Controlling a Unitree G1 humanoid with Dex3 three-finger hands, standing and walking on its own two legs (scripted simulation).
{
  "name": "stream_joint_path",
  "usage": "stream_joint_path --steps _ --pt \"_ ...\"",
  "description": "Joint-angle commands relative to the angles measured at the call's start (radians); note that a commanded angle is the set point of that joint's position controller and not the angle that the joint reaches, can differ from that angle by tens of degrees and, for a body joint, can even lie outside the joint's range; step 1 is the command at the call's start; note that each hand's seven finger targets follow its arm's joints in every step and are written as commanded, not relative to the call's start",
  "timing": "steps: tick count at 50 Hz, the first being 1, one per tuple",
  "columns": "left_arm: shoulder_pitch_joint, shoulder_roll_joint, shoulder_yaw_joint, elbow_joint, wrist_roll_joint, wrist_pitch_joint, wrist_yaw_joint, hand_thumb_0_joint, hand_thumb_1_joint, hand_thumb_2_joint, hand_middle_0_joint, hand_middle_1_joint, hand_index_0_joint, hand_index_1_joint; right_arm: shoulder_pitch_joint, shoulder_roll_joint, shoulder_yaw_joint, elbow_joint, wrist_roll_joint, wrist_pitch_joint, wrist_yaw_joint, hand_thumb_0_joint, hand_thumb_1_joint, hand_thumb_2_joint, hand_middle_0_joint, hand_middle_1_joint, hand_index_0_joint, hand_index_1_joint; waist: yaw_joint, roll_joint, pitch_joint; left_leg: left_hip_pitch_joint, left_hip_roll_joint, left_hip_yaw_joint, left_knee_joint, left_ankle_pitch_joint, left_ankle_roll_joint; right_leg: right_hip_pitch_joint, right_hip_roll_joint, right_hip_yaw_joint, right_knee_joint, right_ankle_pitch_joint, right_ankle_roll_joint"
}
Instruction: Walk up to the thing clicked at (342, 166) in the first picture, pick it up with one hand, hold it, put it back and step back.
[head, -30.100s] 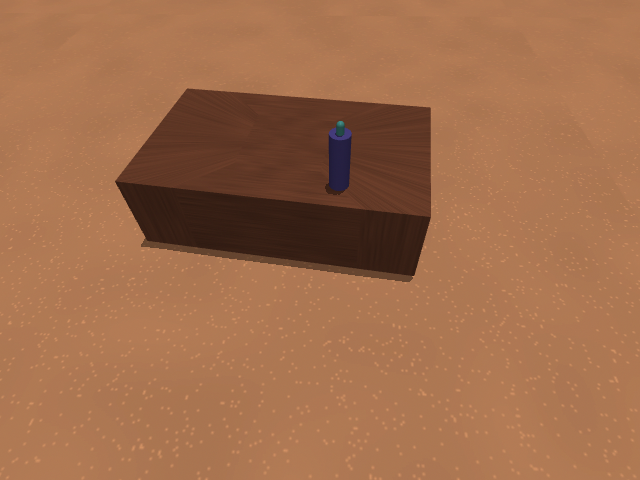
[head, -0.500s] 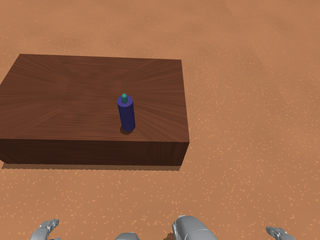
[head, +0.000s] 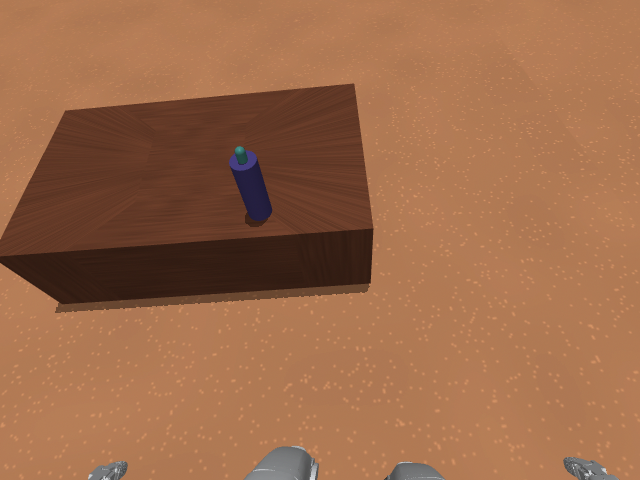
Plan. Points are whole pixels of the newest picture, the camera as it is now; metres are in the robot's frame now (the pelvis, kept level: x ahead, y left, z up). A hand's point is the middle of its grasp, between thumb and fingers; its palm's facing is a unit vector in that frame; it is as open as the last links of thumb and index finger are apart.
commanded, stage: step back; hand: left
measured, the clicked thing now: (250, 182) +0.83 +0.23 -0.31
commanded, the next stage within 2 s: stand in 1.68 s
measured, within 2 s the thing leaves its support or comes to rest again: neither
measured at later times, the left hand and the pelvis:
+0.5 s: hand out of the picture -0.10 +0.24 -0.16, palm faces -0.01 -0.91 -0.41, open 7.4 cm; pelvis -0.18 -0.03 -0.02, yaw -1 degrees
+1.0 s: hand out of the picture -0.23 +0.26 -0.14, palm faces +0.10 -0.91 -0.40, open 7.4 cm; pelvis -0.26 -0.03 +0.00, yaw +5 degrees
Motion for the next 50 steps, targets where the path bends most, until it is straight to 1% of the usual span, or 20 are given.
stream_joint_path --steps 1,5,6,8,9,12,19,22,24,25,26,30,36,39,41,42,44,45,47,50 --pt "0.045 0.241 0.075 -0.091 -0.001 -0.021 0.035 0.000 0.900 0.900 -0.200 -0.300 -0.200 -0.300 -0.031 -0.121 -0.035 -0.099 -0.012 -0.041 -0.017 0.000 -0.900 -0.900 0.200 0.300 0.200 0.300 0.067 -0.245 -0.213 -0.111 0.059 0.043 -0.248 -0.059 -0.002 0.394 -0.235 0.216 -0.048 0.607 -0.195" --pt "-0.055 0.250 0.058 -0.127 -0.026 0.003 0.024 0.000 0.900 0.900 -0.200 -0.300 -0.200 -0.300 0.105 -0.132 -0.056 -0.035 -0.020 -0.046 -0.009 0.000 -0.900 -0.900 0.200 0.300 0.200 0.300 -0.006 -0.190 -0.264 0.186 0.073 0.127 -0.690 0.311 0.033 0.244 -0.182 0.149 0.085 0.503 -0.119" --pt "-0.051 0.225 0.045 -0.136 -0.026 0.007 0.020 0.000 0.900 0.900 -0.200 -0.300 -0.200 -0.300 0.089 -0.176 -0.071 -0.042 -0.030 -0.044 -0.009 0.000 -0.900 -0.900 0.200 0.300 0.200 0.300 0.005 -0.117 -0.266 0.280 0.158 -0.010 -0.672 0.445 0.069 0.099 -0.138 0.139 0.118 0.350 -0.073" --pt "-0.100 0.216 0.048 -0.144 -0.038 0.010 0.028 0.000 0.900 0.900 -0.200 -0.300 -0.200 -0.300 0.012 -0.336 -0.096 -0.075 -0.035 -0.033 0.002 0.000 -0.900 -0.900 0.200 0.300 0.200 0.300 -0.030 0.189 -0.207 0.183 0.491 -0.359 -0.715 0.603 0.306 -0.106 0.093 0.040 0.438 -0.362 -0.001" --pt "-0.113 0.239 0.057 -0.130 -0.027 0.012 0.033 0.000 0.900 0.900 -0.200 -0.300 -0.200 -0.300 -0.033 -0.345 -0.101 -0.083 -0.038 -0.040 -0.004 0.000 -0.900 -0.900 0.200 0.300 0.200 0.300 -0.036 0.194 -0.159 0.053 0.549 -0.430 -0.741 0.561 0.364 -0.065 0.071 0.142 0.592 -0.392 0.004" --pt "-0.033 0.226 0.061 -0.074 -0.040 0.010 0.017 0.000 0.900 0.900 -0.200 -0.300 -0.200 -0.300 -0.109 -0.202 -0.056 -0.102 -0.045 -0.039 -0.006 0.000 -0.900 -0.900 0.200 0.300 0.200 0.300 0.031 0.071 -0.121 0.113 0.354 -0.114 -0.672 0.623 0.253 -0.115 0.115 0.159 0.673 -0.251 -0.001" --pt "-0.001 0.195 0.038 -0.050 -0.028 -0.030 0.016 0.000 0.900 0.900 -0.200 -0.300 -0.200 -0.300 -0.041 -0.195 -0.062 -0.099 -0.035 -0.009 0.006 0.000 -0.900 -0.900 0.200 0.300 0.200 0.300 -0.026 0.192 -0.208 0.395 0.335 -0.058 -0.537 0.686 0.254 -0.084 0.031 0.017 0.130 -0.237 0.050" --pt "0.093 0.193 0.039 0.021 -0.022 -0.045 0.021 0.000 0.900 0.900 -0.200 -0.300 -0.200 -0.300 -0.096 -0.221 -0.064 -0.104 -0.014 0.019 0.015 0.000 -0.900 -0.900 0.200 0.300 0.200 0.300 0.014 0.179 -0.277 0.312 0.290 -0.003 -0.437 0.588 0.187 0.117 0.053 -0.074 -0.242 0.045 0.031" --pt "0.104 0.298 0.069 0.036 0.000 -0.051 0.023 0.000 0.900 0.900 -0.200 -0.300 -0.200 -0.300 -0.115 -0.143 -0.039 -0.127 -0.003 0.016 0.018 0.000 -0.900 -0.900 0.200 0.300 0.200 0.300 0.023 -0.045 -0.232 -0.009 0.150 0.021 -0.305 0.232 0.091 0.224 -0.094 0.206 -0.220 0.069 -0.031" --pt "0.049 0.409 0.098 0.009 0.003 -0.043 0.021 0.000 0.900 0.900 -0.200 -0.300 -0.200 -0.300 -0.142 -0.120 -0.040 -0.151 -0.004 0.014 0.007 0.000 -0.900 -0.900 0.200 0.300 0.200 0.300 0.057 -0.255 -0.177 -0.127 0.003 0.028 -0.116 -0.089 0.028 0.082 -0.334 0.455 -0.282 0.067 -0.196" --pt "-0.006 0.453 0.103 -0.032 0.007 -0.048 0.028 0.000 0.900 0.900 -0.200 -0.300 -0.200 -0.300 -0.151 -0.164 -0.067 -0.149 -0.009 0.024 -0.005 0.000 -0.900 -0.900 0.200 0.300 0.200 0.300 0.080 -0.290 -0.104 -0.087 0.054 -0.085 0.097 -0.149 0.004 -0.129 -0.467 0.630 -0.351 0.030 -0.312" --pt "-0.118 0.273 0.062 -0.027 -0.002 -0.060 0.034 0.000 0.900 0.900 -0.200 -0.300 -0.200 -0.300 -0.036 -0.152 -0.053 -0.055 -0.003 0.018 0.008 0.000 -0.900 -0.900 0.200 0.300 0.200 0.300 -0.039 -0.114 -0.088 -0.065 -0.014 -0.066 0.183 0.045 0.009 -0.033 -0.178 0.136 -0.172 0.245 -0.132" --pt "0.037 0.285 0.080 0.003 0.014 -0.069 0.022 0.000 0.900 0.900 -0.200 -0.300 -0.200 -0.300 -0.072 -0.156 -0.052 -0.050 -0.027 -0.015 0.020 0.000 -0.900 -0.900 0.200 0.300 0.200 0.300 0.079 -0.237 -0.141 -0.136 0.082 0.017 -0.203 -0.024 -0.023 0.259 -0.212 0.263 -0.245 -0.350 -0.161" --pt "-0.001 0.325 0.085 0.005 0.007 -0.063 0.011 0.000 0.900 0.900 -0.200 -0.300 -0.200 -0.300 -0.028 -0.162 -0.055 -0.015 -0.034 -0.031 0.034 0.000 -0.900 -0.900 0.200 0.300 0.200 0.300 0.049 -0.294 -0.138 0.085 0.123 0.085 -0.464 -0.101 0.015 0.111 -0.256 0.254 -0.267 -0.396 -0.164" --pt "-0.015 0.304 0.066 0.008 0.002 -0.052 0.006 0.000 0.900 0.900 -0.200 -0.300 -0.200 -0.300 0.075 -0.154 -0.067 0.049 -0.036 -0.040 0.039 0.000 -0.900 -0.900 0.200 0.300 0.200 0.300 -0.001 -0.222 -0.146 0.309 0.076 0.139 -0.687 0.098 0.043 -0.011 -0.188 0.151 -0.170 -0.337 -0.105" --pt "0.004 0.249 0.048 0.006 0.002 -0.050 0.006 0.000 0.900 0.900 -0.200 -0.300 -0.200 -0.300 0.107 -0.166 -0.079 0.071 -0.042 -0.047 0.037 0.000 -0.900 -0.900 0.200 0.300 0.200 0.300 -0.012 -0.086 -0.157 0.403 0.090 0.078 -0.722 0.103 0.053 -0.093 -0.135 0.087 -0.044 -0.323 -0.075" --pt "-0.075 0.224 0.042 0.002 -0.019 -0.056 0.005 0.000 0.900 0.900 -0.200 -0.300 -0.200 -0.300 0.051 -0.310 -0.097 0.037 -0.053 -0.054 0.032 0.000 -0.900 -0.900 0.200 0.300 0.200 0.300 -0.050 0.173 -0.061 0.214 0.449 -0.511 -0.901 -0.477 0.243 -0.303 0.013 -0.061 0.272 -0.289 0.016" --pt "-0.105 0.298 0.062 0.016 -0.014 -0.062 0.000 0.000 0.900 0.900 -0.200 -0.300 -0.200 -0.300 -0.020 -0.311 -0.094 0.023 -0.039 -0.058 0.034 0.000 -0.900 -0.900 0.200 0.300 0.200 0.300 -0.030 0.120 0.035 -0.010 0.482 -0.502 -0.931 -0.505 0.284 -0.167 -0.033 0.030 0.349 -0.273 0.012" --pt "-0.040 0.246 0.048 0.044 -0.029 -0.074 -0.017 0.000 0.900 0.900 -0.200 -0.300 -0.200 -0.300 -0.094 -0.207 -0.059 0.016 -0.053 -0.070 0.033 0.000 -0.900 -0.900 0.200 0.300 0.200 0.300 0.018 0.073 0.034 0.044 0.332 -0.225 -0.839 -0.219 0.209 -0.105 -0.031 0.021 0.227 -0.182 0.006" --pt "-0.025 0.220 0.041 0.067 -0.025 -0.080 -0.028 0.000 0.900 0.900 -0.200 -0.300 -0.200 -0.300 -0.016 -0.206 -0.070 0.038 -0.045 -0.079 0.037 0.000 -0.900 -0.900 0.200 0.300 0.200 0.300 -0.025 0.140 -0.016 0.177 0.285 -0.154 -0.805 -0.098 0.171 -0.102 0.003 -0.055 0.128 -0.140 0.007"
